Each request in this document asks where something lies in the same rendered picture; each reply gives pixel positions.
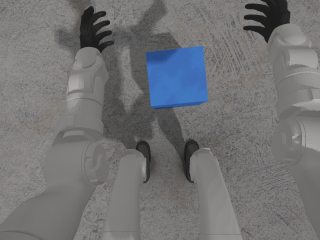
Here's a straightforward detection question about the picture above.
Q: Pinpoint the robot right upper arm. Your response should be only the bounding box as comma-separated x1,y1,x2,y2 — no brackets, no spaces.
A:
270,116,320,240

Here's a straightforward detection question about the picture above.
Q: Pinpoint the robot right shin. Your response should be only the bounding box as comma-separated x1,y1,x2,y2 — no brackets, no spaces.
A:
189,148,219,174

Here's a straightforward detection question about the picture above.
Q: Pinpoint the robot left forearm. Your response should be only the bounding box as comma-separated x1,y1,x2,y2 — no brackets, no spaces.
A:
43,47,109,181

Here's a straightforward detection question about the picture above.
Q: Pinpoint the robot shin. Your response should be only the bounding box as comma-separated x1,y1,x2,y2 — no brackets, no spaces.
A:
118,149,145,167
189,148,219,174

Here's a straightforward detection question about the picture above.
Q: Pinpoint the right robot hand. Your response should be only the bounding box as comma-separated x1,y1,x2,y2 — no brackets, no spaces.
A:
243,0,291,43

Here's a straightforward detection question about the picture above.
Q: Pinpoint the robot left shin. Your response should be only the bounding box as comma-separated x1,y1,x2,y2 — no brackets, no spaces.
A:
118,149,145,167

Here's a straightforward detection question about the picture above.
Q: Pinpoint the robot right forearm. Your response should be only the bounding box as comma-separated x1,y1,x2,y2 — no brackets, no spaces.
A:
266,23,320,121

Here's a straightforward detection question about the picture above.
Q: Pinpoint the carton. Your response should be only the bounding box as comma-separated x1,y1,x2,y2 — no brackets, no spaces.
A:
146,46,208,109

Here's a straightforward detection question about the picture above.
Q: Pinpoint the robot left upper arm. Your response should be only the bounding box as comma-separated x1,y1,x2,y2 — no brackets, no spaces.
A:
0,140,110,240

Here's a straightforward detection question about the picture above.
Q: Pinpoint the left robot hand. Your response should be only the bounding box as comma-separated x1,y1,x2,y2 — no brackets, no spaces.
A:
79,6,115,53

